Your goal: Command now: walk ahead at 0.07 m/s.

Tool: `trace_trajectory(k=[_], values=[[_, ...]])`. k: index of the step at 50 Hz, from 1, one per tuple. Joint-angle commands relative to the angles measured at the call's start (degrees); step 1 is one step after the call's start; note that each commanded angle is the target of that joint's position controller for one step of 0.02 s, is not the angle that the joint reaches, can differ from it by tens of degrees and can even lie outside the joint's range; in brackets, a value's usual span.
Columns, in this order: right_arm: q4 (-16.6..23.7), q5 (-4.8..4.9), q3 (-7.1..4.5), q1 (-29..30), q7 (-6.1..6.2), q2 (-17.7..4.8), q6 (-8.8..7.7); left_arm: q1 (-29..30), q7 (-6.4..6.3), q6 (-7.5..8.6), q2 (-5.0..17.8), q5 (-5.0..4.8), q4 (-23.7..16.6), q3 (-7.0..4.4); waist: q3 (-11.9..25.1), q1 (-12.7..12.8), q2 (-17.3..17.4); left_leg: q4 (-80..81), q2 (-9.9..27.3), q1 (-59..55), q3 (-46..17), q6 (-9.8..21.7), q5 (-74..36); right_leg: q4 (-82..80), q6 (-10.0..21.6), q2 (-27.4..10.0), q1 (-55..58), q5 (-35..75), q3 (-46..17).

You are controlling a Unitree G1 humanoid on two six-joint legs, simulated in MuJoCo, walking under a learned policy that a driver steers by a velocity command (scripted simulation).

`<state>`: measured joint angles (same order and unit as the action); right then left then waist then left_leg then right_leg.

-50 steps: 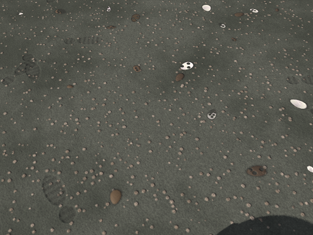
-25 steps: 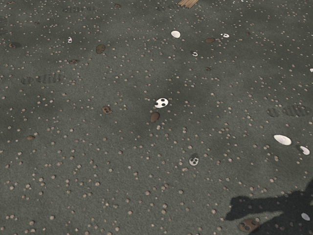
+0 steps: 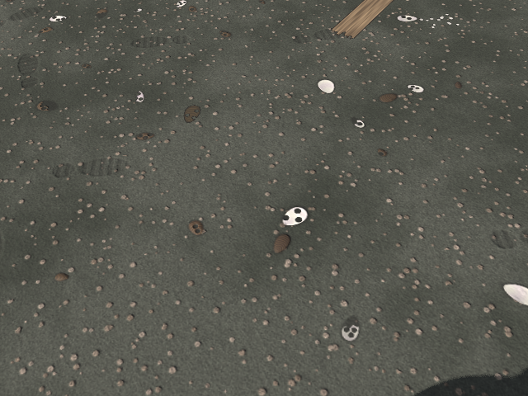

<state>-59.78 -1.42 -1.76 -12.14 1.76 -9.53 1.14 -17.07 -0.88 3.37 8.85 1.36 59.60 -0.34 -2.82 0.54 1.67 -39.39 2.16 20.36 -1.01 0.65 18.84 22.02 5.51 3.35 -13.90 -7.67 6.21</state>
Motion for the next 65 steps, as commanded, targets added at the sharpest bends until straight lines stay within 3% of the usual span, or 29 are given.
trace_trajectory(k=[1,2,4,5,6,9,12,32,34,39,40,42,43,44,45,46,48,50,53,55,56,57,58,59,60,61,62,63,65], values=[[-1.27,0.03,0.07,-6.7,0.34,-2.3,0.19,0.93,-0.5,-0.79,6.98,-0.41,-2.42,-1.1,1.79,-2.27,-6.34,7.82,-0.78,-11.38,2.17,0.38,-3.23,-9.9,4.59,-14.56,-6.99,-9.55,-13.25],[-1.73,-0.09,0.34,-7.1,0.46,-2.13,-0.2,0.73,-0.6,-1.12,6.69,-0.59,-2.28,-1.02,0.57,-2.5,-4.88,13.21,-0.35,-13.73,1.66,0.73,-6.16,-9.46,3.06,-13.99,-8.29,-12.56,-13.65],[-2.1,-0.77,0.51,-8.79,0.83,-4.45,-1.55,-1.49,-0.59,-1.34,5.53,-0.59,-1.96,-0.95,-0.66,-1.17,-0.78,19.96,6.18,-15.95,-5.62,1.68,-11.35,-6.19,-0.6,-11.15,-8.77,-12.27,-12.77],[-2.81,0.7,0.31,-5.8,0.74,-5.57,-1.75,-5.18,-0.38,-1.76,2.61,-1.38,-1.07,-0.6,-2.54,2.25,7.34,20.93,6.42,-7.26,-7.44,3.17,-7.12,-6.27,-1.71,-6.47,-3.21,-8.19,-8.35],[-2.44,0.95,0.97,-5.14,0.39,-2.75,-2.2,-4.82,-0.52,-1.96,4.2,-1.05,0.03,-0.81,-2.56,1.41,4.61,22.99,5.86,-3.32,-7.16,2.48,-4.58,-4.62,-2.03,-6.89,2.71,-4.39,-8.21],[-3.14,1.2,1.07,-5.85,0.61,-2.72,-2.65,-4.12,-0.66,-2.1,4.99,-0.74,0.75,-1.17,-1.26,0.98,1.71,22.72,3.66,-4.97,-4.67,1.25,-6.86,-4.28,-1.76,-8.21,5.3,-1.78,-9.2],[-3.83,1.05,1.14,-7.11,0.68,-2.35,-2.53,-3.54,-0.82,-2.0,3.81,-0.84,1.47,-0.81,-1.16,0.44,-0.32,22.28,3.67,-7.49,-4.42,1.7,-8.65,-4.93,-2.04,-8.45,3.86,-2.03,-9.21],[-6.1,0.95,1.95,-10.32,0.89,-1.13,-2.16,-5.33,-1.52,-2.39,2.26,-0.87,5.41,-0.05,-1.98,-0.1,-1.24,22.01,3.29,-8.83,-3.55,2.15,-10.29,-4.47,-2.42,-8.93,3.9,-0.38,-9.26],[-5.76,0.91,1.65,-9.81,1.19,-1.9,-2.17,-4.96,-1.36,-2.46,2.48,-0.94,5.09,-0.12,-2.38,-0.06,-1.32,21.31,3.15,-9.49,-2.53,2.04,-10.06,-3.95,-2.13,-8.7,2.44,0.21,-10.04],[-2.6,0.88,-0.23,-8.73,2.55,-4.64,-1.74,-0.94,-1.09,-2.85,4.99,-0.81,0.21,-1.5,-0.7,-0.55,-2.03,15.79,2.89,-9.41,0.14,3.17,-7.42,1.56,0.08,-8.16,-3.87,1.11,-12.65],[-2.21,0.62,-0.38,-9.64,2.56,-4.23,-1.57,-0.95,-1.02,-3.07,4.4,-0.69,-0.53,-1.53,0.57,-0.88,-1.77,16.46,3.05,-9.66,-0.1,3.46,-0.97,1.5,0.53,-7.71,-5.44,-6.48,-13.54],[-0.89,0.17,-1.25,-10.92,2.4,-5.36,-1.22,0.69,-0.72,-3.72,4.29,-0.4,-2.7,-2.02,-1.7,-2.18,0.84,19.83,5.18,-10.39,-3.97,5.38,17.03,4.22,1.27,-4.9,-13.67,-25.3,-13.71],[-0.49,0.22,-1.94,-12.85,2.3,-7.01,-1.2,2.46,-0.31,-3.86,3.97,-0.01,-4.2,-2.25,-2.78,-3.68,4.09,24.09,9.55,-12.9,-9.49,7.85,25.17,10.06,1.17,-2.55,-19.39,-28.9,-10.94],[-0.79,0.2,-2.98,-14.56,2.47,-9.39,-1.4,5.06,0.44,-3.83,2.67,0.1,-5.93,-2.27,-4.17,-4.62,9.65,31.61,17.52,-13.42,-17.09,11.65,30.2,24.01,0.48,-0.6,-23.5,-23.19,-4.9],[-0.41,-0.36,-3.47,-13.42,2.55,-10.04,-1.8,6.4,1.04,-3.63,3.73,1.25,-7.19,-2.71,-5.83,-3.75,6.89,33.96,22.6,-12.32,-20.59,14.33,27.89,33.73,0.11,-4.45,-26.81,-20.92,-5.05],[0.55,-0.49,-3.44,-11.26,2.54,-9.58,-2.47,5.9,1.54,-3.39,4.22,1.46,-7.68,-3.18,-5.47,-1.65,2.41,34.0,22.8,-11.67,-19.63,14.41,24.65,36.62,-0.05,-6.93,-27.24,-18.55,-7.33],[2.25,-0.21,-3.39,-6.85,2.16,-9.18,-4.08,4.28,2.34,-2.85,4.11,0.85,-7.66,-3.6,-4.26,0.78,0.94,33.46,19.2,-12.75,-10.94,10.82,15.06,33.99,-0.86,-8.36,-25.31,-14.36,-7.79],[2.85,-0.13,-3.38,-5.72,1.58,-8.96,-5.28,5.36,2.89,-2.61,3.58,0.32,-8.23,-3.66,-3.43,0.58,2.2,31.74,15.66,-10.56,-2.1,8.06,6.59,26.4,-1.18,-7.77,-18.13,-12.53,-4.87],[2.55,-0.73,-4.12,-7.6,0.32,-11.1,-5.68,7.23,3.5,-2.78,3.91,0.1,-10.05,-3.92,-2.46,-1.0,4.56,28.86,14.5,-9.84,3.62,7.79,5.66,17.99,-0.78,-5.3,-10.24,-13.01,0.39],[3.01,-0.6,-4.59,-6.68,-0.67,-12.18,-5.3,3.48,3.81,-2.45,4.42,0.32,-9.65,-4.26,-2.0,0.89,3.47,22.74,14.23,-6.62,6.92,7.02,7.11,12.26,0.18,-2.93,-2.16,-9.92,3.67],[3.29,-0.78,-4.47,-6.72,-1.16,-11.81,-5.1,-1.29,3.73,-1.99,5.69,0.73,-8.19,-4.99,-0.28,2.81,0.91,14.12,12.61,-3.34,10.06,5.97,2.55,10.26,1.11,-0.58,5.11,-11.21,3.91],[4.41,-1.51,-3.72,-5.92,-1.75,-9.46,-4.89,-9.96,3.24,-1.18,9.46,1.11,-5.46,-6.49,3.33,6.49,-8.48,-4.78,8.58,2.16,15.43,3.71,-3.09,3.84,3.38,-4.21,14.08,-18.11,-5.68],[10.52,-0.99,-2.47,-1.14,-2.82,-4.76,-5.51,-15.82,2.27,-0.67,17.81,0.59,-5.58,-8.09,4.82,8.08,-25.67,-25.03,-1.84,24.07,14.94,-0.15,13.49,-11.29,12.27,-21.69,23.54,-33.88,-43.25],[11.5,-2.05,-2.87,3.44,-3.31,-7.81,-5.91,-13.39,1.76,-1.04,16.47,0.01,-5.4,-7.41,1.72,7.1,-14.0,-31.73,-0.37,29.48,2.98,0.73,13.0,-16.31,14.36,-23.98,19.85,-33.7,-50.09],[12.06,-0.93,-2.89,4.79,-3.98,-8.32,-6.49,-9.28,1.44,-1.05,15.22,0.22,-6.65,-6.86,-0.74,4.67,-8.74,-32.36,2.6,30.0,0.96,1.53,6.34,-13.01,12.98,-22.73,16.45,-28.84,-43.33],[11.29,0.01,-2.74,3.8,-4.15,-8.46,-7.17,-5.87,1.35,-0.89,13.69,0.17,-7.82,-6.5,-0.9,2.63,-4.69,-28.61,4.42,26.43,0.38,1.84,0.01,-12.16,10.69,-20.02,13.17,-19.79,-35.99],[10.23,-0.51,-2.88,2.87,-3.88,-8.74,-7.15,-3.68,1.36,-0.58,12.28,-0.3,-8.85,-6.04,-0.52,1.43,-1.59,-24.62,5.08,22.0,0.1,1.89,-2.74,-11.63,8.07,-16.4,11.45,-9.52,-29.2],[10.22,-1.18,-2.64,1.09,-3.94,-7.92,-6.58,-2.53,1.13,-0.29,11.94,-0.63,-9.35,-5.86,1.55,-0.05,-5.93,-22.36,4.69,18.97,0.48,1.01,-3.79,-12.37,8.83,-15.73,9.78,-7.48,-28.14],[10.64,-1.32,-2.84,2.37,-3.91,-8.43,-5.23,-3.81,1.0,0.71,10.31,-1.3,-8.9,-5.3,1.6,-0.4,-4.82,-19.73,3.54,18.1,1.18,-0.28,-6.43,-12.5,8.92,-13.5,10.23,1.45,-24.36]])
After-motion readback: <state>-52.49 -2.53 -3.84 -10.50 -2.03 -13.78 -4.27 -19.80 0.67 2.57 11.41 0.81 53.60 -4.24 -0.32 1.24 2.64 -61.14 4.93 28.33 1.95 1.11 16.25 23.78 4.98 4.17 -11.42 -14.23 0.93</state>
